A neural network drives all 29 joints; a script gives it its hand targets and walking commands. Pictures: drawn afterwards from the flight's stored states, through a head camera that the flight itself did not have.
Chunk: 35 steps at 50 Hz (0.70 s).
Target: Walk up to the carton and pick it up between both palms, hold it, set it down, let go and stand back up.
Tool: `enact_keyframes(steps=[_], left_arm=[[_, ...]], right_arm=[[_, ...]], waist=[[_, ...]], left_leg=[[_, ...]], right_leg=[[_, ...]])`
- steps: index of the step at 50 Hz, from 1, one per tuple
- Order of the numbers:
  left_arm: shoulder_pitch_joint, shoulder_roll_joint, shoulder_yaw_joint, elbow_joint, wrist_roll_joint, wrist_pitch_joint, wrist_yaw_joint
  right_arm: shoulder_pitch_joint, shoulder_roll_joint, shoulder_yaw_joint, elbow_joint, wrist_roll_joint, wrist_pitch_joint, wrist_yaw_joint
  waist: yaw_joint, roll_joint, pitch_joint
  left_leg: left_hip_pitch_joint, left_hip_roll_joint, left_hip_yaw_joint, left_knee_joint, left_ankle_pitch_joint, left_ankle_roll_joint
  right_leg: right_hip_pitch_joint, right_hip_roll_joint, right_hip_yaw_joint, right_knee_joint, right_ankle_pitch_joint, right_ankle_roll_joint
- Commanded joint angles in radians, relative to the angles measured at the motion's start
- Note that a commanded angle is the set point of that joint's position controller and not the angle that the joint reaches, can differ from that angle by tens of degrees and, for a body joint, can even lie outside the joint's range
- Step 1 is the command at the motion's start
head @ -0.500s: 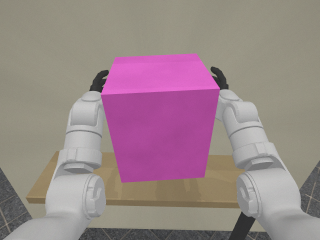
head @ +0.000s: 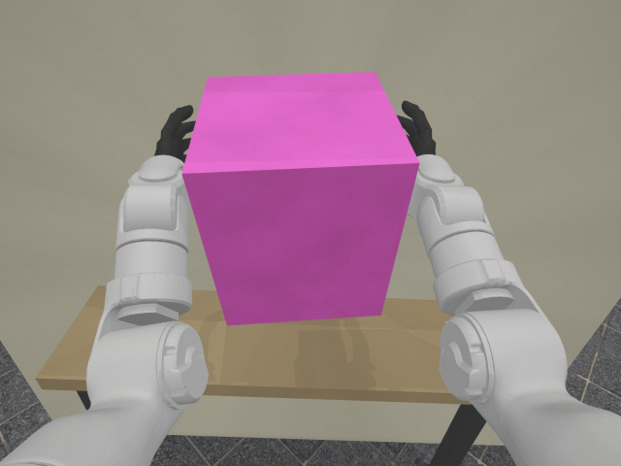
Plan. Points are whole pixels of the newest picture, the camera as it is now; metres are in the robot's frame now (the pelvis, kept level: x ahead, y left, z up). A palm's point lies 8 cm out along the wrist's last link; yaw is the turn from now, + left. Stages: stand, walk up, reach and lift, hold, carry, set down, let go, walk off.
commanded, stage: set down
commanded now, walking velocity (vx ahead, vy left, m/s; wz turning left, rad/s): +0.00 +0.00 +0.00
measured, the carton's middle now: (298, 202) +0.37 +0.03 +0.23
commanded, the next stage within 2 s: none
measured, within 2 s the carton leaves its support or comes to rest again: neither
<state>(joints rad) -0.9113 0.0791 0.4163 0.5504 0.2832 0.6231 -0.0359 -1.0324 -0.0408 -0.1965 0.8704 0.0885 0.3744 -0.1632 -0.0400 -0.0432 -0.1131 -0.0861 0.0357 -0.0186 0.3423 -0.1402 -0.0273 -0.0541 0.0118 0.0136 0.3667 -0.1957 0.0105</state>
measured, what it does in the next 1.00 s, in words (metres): stands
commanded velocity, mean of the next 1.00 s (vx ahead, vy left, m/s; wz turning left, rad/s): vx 0.00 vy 0.00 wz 0.00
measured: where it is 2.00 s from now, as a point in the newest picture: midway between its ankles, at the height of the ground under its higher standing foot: outside the picture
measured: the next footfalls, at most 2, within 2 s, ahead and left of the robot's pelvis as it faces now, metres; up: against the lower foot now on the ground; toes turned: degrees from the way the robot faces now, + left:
none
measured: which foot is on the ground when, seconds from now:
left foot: down 0.00-1.00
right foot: down 0.00-1.00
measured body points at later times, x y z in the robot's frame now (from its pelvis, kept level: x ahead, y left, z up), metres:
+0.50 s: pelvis +0.01 +0.00 +0.00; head -0.04 +0.03 +0.45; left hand +0.42 +0.18 +0.21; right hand +0.42 -0.12 +0.21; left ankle +0.04 +0.14 -0.75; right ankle +0.01 -0.11 -0.75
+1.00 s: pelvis +0.02 +0.00 +0.00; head -0.01 +0.02 +0.45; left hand +0.44 +0.18 +0.19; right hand +0.44 -0.13 +0.19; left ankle +0.04 +0.14 -0.75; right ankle +0.01 -0.11 -0.75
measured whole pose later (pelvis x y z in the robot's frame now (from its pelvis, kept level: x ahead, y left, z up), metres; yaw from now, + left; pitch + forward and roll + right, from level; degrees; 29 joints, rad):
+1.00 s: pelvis +0.02 +0.00 +0.00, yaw +0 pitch -7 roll +0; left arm -0.80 0.07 0.35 0.55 0.30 0.43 -0.04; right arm -0.88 0.01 -0.20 0.87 -0.01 0.09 -0.14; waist -0.04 -0.05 0.05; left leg -0.05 0.04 -0.02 0.33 -0.16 -0.03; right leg -0.01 0.01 0.01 0.33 -0.21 0.01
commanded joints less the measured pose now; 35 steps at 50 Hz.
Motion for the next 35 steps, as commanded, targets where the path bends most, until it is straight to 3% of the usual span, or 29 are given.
enact_keyframes(steps=[1,9,13,20,30,35], left_arm=[[-0.608,-0.511,-0.293,-0.068,-0.037,-0.091,-0.214],[-0.574,-0.605,-0.463,-0.214,-0.109,-0.182,-0.143],[-0.527,-0.633,-0.512,-0.235,-0.135,-0.191,-0.124],[-0.49,-0.645,-0.494,-0.192,-0.122,-0.183,-0.119],[-0.493,-0.615,-0.412,-0.067,-0.072,-0.2,-0.132],[-0.479,-0.594,-0.366,-0.018,-0.046,-0.215,-0.138]], right_arm=[[-0.62,0.448,0.105,-0.145,-0.012,-0.156,0.103],[-0.622,0.516,0.288,-0.332,0.028,-0.287,0.101],[-0.63,0.515,0.348,-0.406,0.064,-0.315,0.091],[-0.608,0.499,0.344,-0.381,0.072,-0.314,0.089],[-0.565,0.453,0.197,-0.224,-0.03,-0.313,0.123],[-0.539,0.449,0.149,-0.179,-0.082,-0.319,0.143]], waist=[[-0.073,0.092,-0.154],[-0.036,0.11,-0.438],[-0.038,0.097,-0.446],[-0.033,0.091,-0.358],[-0.036,0.107,-0.238],[-0.019,0.1,-0.201]], left_leg=[[0.139,-0.077,0.069,-0.094,0.007,0.023],[0.293,-0.078,0.065,0.013,0.375,-0.018],[0.305,-0.081,0.055,0.042,0.45,-0.024],[0.287,-0.076,0.056,0.025,0.38,-0.017],[0.224,-0.067,0.073,-0.042,0.174,-0.009],[0.174,-0.066,0.083,-0.072,0.091,-0.001]], right_leg=[[0.068,0.011,-0.062,-0.155,0.013,0.045],[0.17,0.04,-0.096,-0.109,0.299,0.051],[0.181,0.045,-0.096,-0.102,0.387,0.054],[0.133,0.044,-0.092,-0.125,0.301,0.051],[0.058,0.035,-0.1,-0.147,0.099,0.039],[0.06,0.028,-0.099,-0.145,0.046,0.039]])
